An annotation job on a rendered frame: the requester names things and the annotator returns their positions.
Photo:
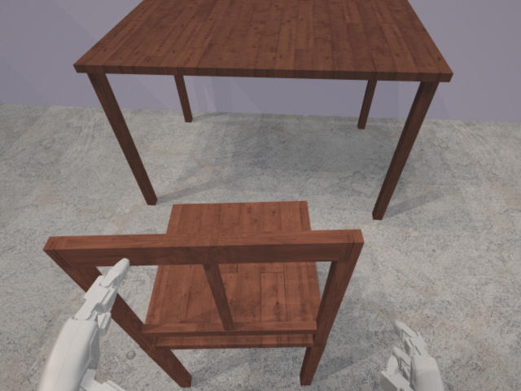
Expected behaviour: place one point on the robot right hand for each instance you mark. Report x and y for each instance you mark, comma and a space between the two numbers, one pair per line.
420, 373

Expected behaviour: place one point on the chair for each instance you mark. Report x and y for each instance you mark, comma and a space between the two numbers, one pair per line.
230, 276

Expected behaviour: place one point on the robot left hand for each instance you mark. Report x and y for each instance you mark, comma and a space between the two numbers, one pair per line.
77, 344

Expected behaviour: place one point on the table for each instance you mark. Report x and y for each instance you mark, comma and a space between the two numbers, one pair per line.
374, 40

